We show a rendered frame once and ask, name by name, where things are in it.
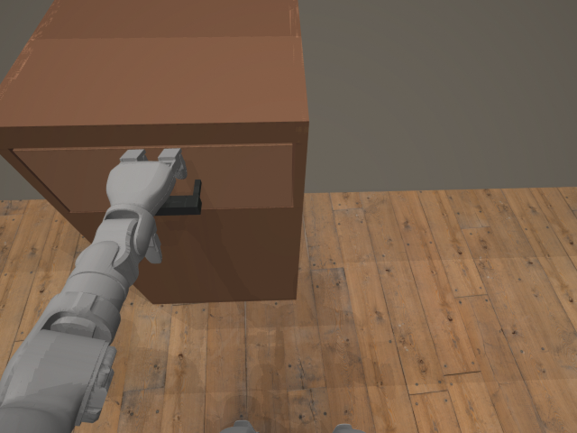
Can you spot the cabinet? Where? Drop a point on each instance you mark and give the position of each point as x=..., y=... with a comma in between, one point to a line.
x=100, y=73

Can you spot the robot left forearm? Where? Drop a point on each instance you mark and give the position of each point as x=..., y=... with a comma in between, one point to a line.
x=90, y=302

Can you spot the robot left upper arm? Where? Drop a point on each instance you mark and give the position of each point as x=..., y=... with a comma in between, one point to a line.
x=61, y=381

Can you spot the left robot shin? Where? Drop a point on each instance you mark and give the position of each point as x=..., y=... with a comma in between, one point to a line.
x=243, y=423

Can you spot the drawer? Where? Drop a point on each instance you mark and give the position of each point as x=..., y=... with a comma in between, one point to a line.
x=232, y=175

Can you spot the left robot hand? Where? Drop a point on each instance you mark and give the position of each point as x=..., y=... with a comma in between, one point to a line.
x=146, y=184

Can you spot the handle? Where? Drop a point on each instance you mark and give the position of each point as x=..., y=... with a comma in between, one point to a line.
x=183, y=205

